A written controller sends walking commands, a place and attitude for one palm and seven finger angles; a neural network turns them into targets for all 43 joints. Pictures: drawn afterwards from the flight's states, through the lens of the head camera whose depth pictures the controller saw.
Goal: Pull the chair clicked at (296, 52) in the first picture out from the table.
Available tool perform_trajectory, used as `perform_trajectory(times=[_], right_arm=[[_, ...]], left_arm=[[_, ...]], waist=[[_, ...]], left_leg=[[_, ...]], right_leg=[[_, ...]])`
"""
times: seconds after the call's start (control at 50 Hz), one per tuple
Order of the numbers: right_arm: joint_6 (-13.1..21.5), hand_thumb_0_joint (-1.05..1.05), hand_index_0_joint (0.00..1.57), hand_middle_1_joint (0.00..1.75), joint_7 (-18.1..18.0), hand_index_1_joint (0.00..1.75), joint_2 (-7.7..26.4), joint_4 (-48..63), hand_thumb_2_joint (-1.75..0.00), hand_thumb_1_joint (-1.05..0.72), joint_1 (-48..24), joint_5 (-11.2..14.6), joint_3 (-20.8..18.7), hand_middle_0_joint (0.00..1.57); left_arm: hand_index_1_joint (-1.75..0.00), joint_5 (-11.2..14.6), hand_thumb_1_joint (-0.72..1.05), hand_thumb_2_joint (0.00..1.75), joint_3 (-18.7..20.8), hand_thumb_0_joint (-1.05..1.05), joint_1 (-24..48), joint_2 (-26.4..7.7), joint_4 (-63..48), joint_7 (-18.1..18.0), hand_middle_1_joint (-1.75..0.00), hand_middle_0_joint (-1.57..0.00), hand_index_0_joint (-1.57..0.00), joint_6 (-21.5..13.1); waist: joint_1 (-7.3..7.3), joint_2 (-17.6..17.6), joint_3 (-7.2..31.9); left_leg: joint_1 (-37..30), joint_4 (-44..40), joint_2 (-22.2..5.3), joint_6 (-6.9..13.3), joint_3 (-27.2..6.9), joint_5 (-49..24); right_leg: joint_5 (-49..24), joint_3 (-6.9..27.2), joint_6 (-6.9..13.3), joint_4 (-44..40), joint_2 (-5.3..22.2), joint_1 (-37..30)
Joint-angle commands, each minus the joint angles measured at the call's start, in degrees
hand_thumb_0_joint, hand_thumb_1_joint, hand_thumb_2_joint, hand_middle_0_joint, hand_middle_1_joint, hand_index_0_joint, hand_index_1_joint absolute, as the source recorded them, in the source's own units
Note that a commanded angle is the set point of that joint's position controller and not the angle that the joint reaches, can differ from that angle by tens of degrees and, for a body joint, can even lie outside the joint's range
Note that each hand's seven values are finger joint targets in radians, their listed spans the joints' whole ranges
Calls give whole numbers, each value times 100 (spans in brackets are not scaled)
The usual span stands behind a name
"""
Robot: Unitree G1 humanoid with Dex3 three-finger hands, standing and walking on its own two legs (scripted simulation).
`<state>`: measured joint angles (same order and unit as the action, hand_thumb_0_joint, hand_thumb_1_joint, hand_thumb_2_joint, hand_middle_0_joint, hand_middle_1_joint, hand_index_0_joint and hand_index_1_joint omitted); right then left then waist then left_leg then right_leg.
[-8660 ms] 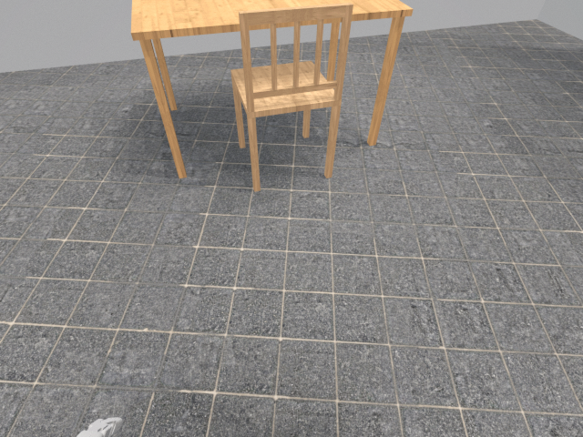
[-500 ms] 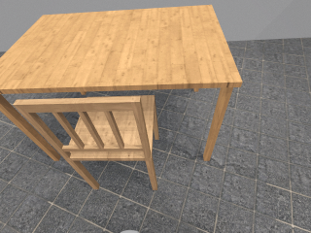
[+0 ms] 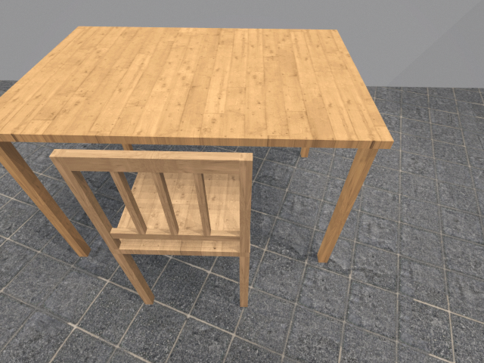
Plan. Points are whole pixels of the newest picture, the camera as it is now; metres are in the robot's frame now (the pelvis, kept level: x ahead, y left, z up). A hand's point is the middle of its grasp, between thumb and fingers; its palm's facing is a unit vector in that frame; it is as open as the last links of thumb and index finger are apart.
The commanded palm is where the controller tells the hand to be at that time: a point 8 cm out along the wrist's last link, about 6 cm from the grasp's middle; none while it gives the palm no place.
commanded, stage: come to a stop and stand still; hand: left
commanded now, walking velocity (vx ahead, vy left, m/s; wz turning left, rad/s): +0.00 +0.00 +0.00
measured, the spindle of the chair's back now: (166, 204) +0.49 +0.23 -0.11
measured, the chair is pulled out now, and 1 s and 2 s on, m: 0.00 0.00 0.00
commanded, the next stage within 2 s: look again from close up in 0.14 s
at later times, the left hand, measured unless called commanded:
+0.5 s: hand out of the picture +0.01 +0.19 -0.18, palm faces +0.00 -0.97 -0.24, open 7.4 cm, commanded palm none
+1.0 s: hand out of the picture -0.04 +0.19 -0.18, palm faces +0.00 -0.98 -0.19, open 7.4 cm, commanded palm none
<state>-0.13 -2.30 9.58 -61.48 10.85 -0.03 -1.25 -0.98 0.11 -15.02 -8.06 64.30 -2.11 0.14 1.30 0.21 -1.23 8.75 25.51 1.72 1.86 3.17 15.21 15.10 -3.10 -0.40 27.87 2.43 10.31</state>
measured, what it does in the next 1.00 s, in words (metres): stands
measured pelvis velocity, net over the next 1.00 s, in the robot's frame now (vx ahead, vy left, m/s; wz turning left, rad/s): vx -0.03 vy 0.02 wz -0.01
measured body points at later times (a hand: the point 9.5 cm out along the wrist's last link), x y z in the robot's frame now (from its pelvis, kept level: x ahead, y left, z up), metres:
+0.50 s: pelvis -0.01 +0.01 +0.00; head +0.00 +0.00 +0.45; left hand +0.02 +0.24 -0.16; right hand +0.00 -0.23 -0.16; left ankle -0.01 +0.10 -0.74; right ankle -0.01 -0.12 -0.74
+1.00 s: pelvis -0.03 +0.02 +0.00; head -0.03 +0.02 +0.45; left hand -0.04 +0.24 -0.16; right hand -0.02 -0.21 -0.16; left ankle -0.01 +0.10 -0.74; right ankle -0.01 -0.12 -0.74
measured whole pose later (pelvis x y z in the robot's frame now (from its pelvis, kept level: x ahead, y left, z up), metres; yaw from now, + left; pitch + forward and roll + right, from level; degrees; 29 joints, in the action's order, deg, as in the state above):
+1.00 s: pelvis -0.03 +0.02 +0.00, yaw -1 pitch -2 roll +0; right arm -0.4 -0.4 9.5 -62.9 14.3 -0.4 -0.4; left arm -1.2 -0.9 -18.8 -9.2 61.5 -2.4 -0.4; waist 0.1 -0.4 -2.4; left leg 11.7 26.6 1.6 3.3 4.0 12.9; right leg 11.6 -2.4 -1.4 25.9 2.4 12.0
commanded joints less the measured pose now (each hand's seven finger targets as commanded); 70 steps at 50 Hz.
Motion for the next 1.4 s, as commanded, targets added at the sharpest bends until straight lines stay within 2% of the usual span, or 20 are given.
perform_trajectory(times=[0.0,0.02,0.08,0.2,0.22,0.24,0.26,0.28,0.3,0.32,0.34,0.38,0.42,0.5,0.52,0.66,1.0,1.16,1.26,1.38], right_arm=[[71,0,20,30,13,30,431,31,-90,-90,460,-39,-23,20],[73,0,20,30,12,30,403,-22,-90,-90,526,-30,-13,20],[99,0,20,30,21,30,405,-136,-90,-90,566,-42,47,20],[118,0,20,30,17,30,377,-282,-90,-90,722,-43,95,20],[122,0,20,30,85,30,1035,348,-90,-90,410,-125,14,20],[247,0,20,30,57,30,1010,402,-90,-90,465,-131,-139,20],[283,0,20,30,46,30,902,374,-90,-90,412,-129,-165,20],[284,0,20,30,50,30,776,352,-90,-90,504,-87,-125,20],[274,0,20,30,53,30,714,361,-90,-90,577,-70,-135,20],[245,0,20,30,75,30,584,378,-90,-90,673,-93,-72,20],[225,0,20,30,74,30,587,372,-90,-90,699,-93,-89,20],[223,0,20,30,66,30,616,351,-90,-90,733,-80,-107,20],[213,0,20,30,75,30,561,330,-90,-90,802,-89,-46,20],[190,0,20,30,53,30,655,333,-90,-90,697,-71,-78,20],[175,0,20,30,74,30,618,300,-90,-90,680,-83,-31,20],[115,0,20,30,113,30,630,304,-90,-90,475,-69,-19,20],[83,0,20,30,134,30,559,13,-90,-90,605,-43,-10,20],[56,0,20,30,132,30,481,-137,-90,-90,783,-43,-29,20],[69,0,20,30,126,30,396,-193,-90,-90,901,-44,-35,20],[94,0,20,30,111,30,331,-241,-90,-90,953,-42,-22,20]], left_arm=[[-30,29,90,90,85,0,-283,-563,-68,-6,-30,-20,-20,-93],[-30,26,90,90,85,0,-255,-556,-71,-8,-30,-20,-20,-82],[-30,47,90,90,74,0,-294,-553,-42,-16,-30,-20,-20,-68],[-30,63,90,90,76,0,-341,-584,20,-9,-30,-20,-20,-53],[-30,49,90,90,-25,0,-98,-1626,-537,-24,-30,-20,-20,-202],[-30,26,90,90,115,0,-326,-1200,-621,-49,-30,-20,-20,-195],[-30,7,90,90,126,0,-311,-1080,-559,-54,-30,-20,-20,-252],[-30,20,90,90,69,0,-383,-1032,-564,-61,-30,-20,-20,-276],[-30,21,90,90,78,0,-414,-954,-601,-67,-30,-20,-20,-283],[-30,30,90,90,52,0,-443,-901,-644,-72,-30,-20,-20,-271],[-30,33,90,90,64,0,-406,-874,-639,-81,-30,-20,-20,-261],[-30,27,90,90,79,0,-389,-870,-696,-87,-30,-20,-20,-241],[-30,23,90,90,42,0,-459,-794,-735,-93,-30,-20,-20,-215],[-30,26,90,90,73,0,-432,-833,-734,-94,-30,-20,-20,-168],[-30,19,90,90,33,0,-480,-793,-737,-94,-30,-20,-20,-153],[-30,5,90,90,38,0,-413,-805,-735,-78,-30,-20,-20,-120],[-30,-10,90,90,41,0,-698,-620,-431,-48,-30,-20,-20,-140],[-30,-22,90,90,44,0,-847,-486,-285,-56,-30,-20,-20,-130],[-30,-19,90,90,58,0,-900,-414,-262,-62,-30,-20,-20,-150],[-30,-10,90,90,64,0,-906,-355,-222,-73,-30,-20,-20,-162]], waist=[[-134,-713,-261],[-134,-690,-382],[-88,-180,-306],[-67,161,-263],[-239,381,-790],[-61,207,-330],[-117,240,-18],[-120,149,277],[-155,81,391],[-153,-183,468],[-191,-296,336],[-200,-211,136],[-164,-122,177],[-156,87,-84],[-116,60,-69],[-145,-65,-397],[-140,55,-324],[-127,-22,-521],[-136,-72,-350],[-148,-4,-325]], left_leg=[[-63,-598,-731,-47,-630,-1116],[-11,-682,-753,-22,-620,-1117],[-11,-812,-746,-26,-629,-985],[96,-978,-727,-43,-674,-708],[289,-879,-346,-22,-723,-1197],[521,-511,-781,18,-795,-485],[516,-417,-678,77,-824,-695],[389,-302,-633,63,-765,-660],[387,-161,-604,40,-723,-613],[371,-37,-581,49,-695,-671],[445,34,-553,32,-664,-617],[510,56,-591,25,-650,-851],[413,76,-662,50,-645,-1376],[452,-33,-735,49,-662,-1485],[415,-48,-746,60,-645,-1511],[562,-375,-699,22,-642,-438],[587,-847,-737,21,-744,299],[803,-1017,-760,35,-848,737],[699,-922,-748,43,-793,492],[551,-862,-754,36,-736,156]], right_leg=[[-1154,599,154,-813,521,170],[-1088,525,147,-840,482,153],[-752,546,124,-917,457,45],[-614,502,125,-971,431,-138],[-349,404,300,-401,66,389],[25,456,279,-295,323,296],[-454,528,361,-349,396,80],[-546,556,360,-397,463,-66],[-513,596,358,-425,480,-34],[-605,673,354,-451,486,-91],[-555,668,346,-476,512,16],[-770,623,332,-372,486,165],[-1209,545,292,-196,417,72],[-1087,455,215,-139,360,221],[-1040,474,205,-172,341,171],[-436,559,144,-449,353,393],[-237,477,89,-672,361,278],[22,429,70,-678,329,358],[-125,453,86,-651,349,317],[-351,467,99,-606,357,353]])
